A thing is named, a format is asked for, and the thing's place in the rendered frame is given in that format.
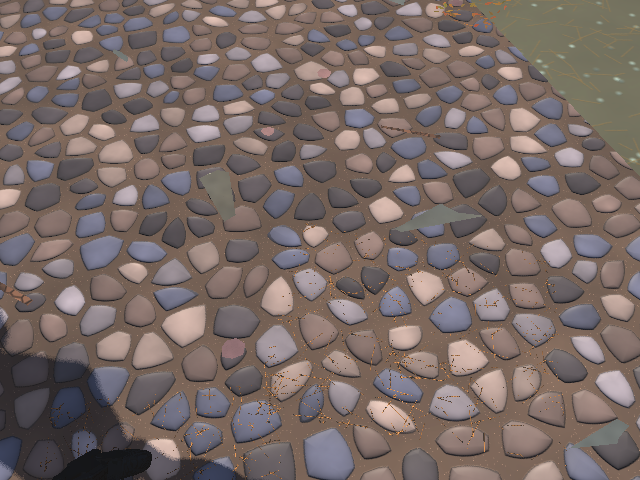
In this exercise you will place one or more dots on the robot left hand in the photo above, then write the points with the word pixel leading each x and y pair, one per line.
pixel 112 465

